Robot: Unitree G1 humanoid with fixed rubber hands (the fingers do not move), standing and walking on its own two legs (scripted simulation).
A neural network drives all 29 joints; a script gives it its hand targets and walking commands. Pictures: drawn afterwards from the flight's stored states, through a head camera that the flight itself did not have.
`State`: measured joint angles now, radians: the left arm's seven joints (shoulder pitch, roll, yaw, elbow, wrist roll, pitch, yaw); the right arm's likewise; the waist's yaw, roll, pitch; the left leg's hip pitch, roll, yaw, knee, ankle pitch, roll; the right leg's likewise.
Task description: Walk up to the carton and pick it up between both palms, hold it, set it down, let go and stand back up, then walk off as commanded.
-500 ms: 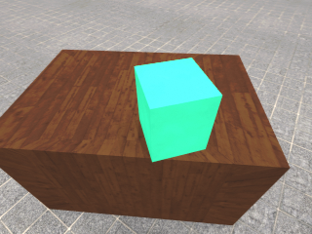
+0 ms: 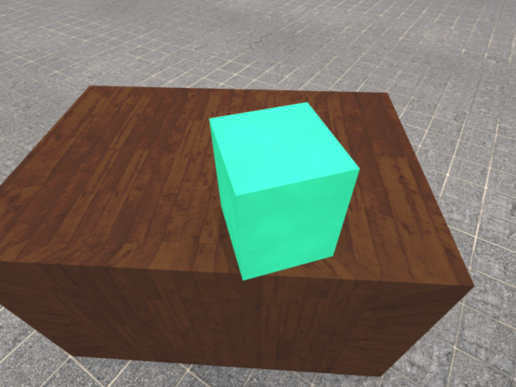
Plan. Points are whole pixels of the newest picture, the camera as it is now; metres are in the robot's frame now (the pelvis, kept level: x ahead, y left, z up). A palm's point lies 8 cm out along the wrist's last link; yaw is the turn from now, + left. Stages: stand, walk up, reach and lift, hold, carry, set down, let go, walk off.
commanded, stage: walk off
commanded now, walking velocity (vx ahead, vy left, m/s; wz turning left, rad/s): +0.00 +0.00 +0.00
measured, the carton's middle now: (275, 191) +0.48 -0.02 +0.02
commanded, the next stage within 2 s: none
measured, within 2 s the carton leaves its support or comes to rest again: neither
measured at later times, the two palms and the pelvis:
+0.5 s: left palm out of the picture +0.05 +0.27 -0.12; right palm out of the picture +0.06 -0.36 -0.15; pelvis -0.05 -0.04 -0.04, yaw -3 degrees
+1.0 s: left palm out of the picture -0.04 +0.31 -0.14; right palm out of the picture -0.04 -0.33 -0.10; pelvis -0.14 -0.02 -0.03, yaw -3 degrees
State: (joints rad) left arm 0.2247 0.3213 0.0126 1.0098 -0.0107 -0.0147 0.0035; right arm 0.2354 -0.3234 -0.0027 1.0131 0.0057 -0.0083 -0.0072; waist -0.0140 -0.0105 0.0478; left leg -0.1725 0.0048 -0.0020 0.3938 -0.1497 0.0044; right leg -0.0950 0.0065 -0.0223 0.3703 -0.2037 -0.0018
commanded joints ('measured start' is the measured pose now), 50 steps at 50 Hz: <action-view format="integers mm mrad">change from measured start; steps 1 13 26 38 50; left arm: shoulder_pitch -17 83 -71 11 9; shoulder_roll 209 208 318 339 279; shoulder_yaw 49 84 113 96 111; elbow -52 -180 -472 -454 -362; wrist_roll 5 23 41 32 10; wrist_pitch -26 41 43 65 75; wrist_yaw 13 42 41 50 39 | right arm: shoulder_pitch -56 -48 2 90 -11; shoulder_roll -214 -311 -297 -294 -292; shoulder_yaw -50 -103 -104 -100 -89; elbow -67 -238 -310 -305 -445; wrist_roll -5 -17 -17 -6 -30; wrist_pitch -25 38 69 62 56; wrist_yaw -10 -25 -49 -25 -47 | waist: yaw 14 -34 1 34 -44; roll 13 227 -151 -277 249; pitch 35 -125 -35 -119 3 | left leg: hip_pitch -35 -128 -403 -98 78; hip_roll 114 368 -120 -41 270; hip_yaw -127 -277 -211 -68 -291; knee -122 -3 1076 299 147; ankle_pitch -73 365 -413 -351 528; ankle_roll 5 274 -30 -7 198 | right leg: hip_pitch -64 -146 -153 -68 -480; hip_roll -129 18 -346 -280 83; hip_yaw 109 21 387 293 187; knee -106 548 131 143 784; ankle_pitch -40 -240 507 424 -379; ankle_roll -13 -14 -271 -147 40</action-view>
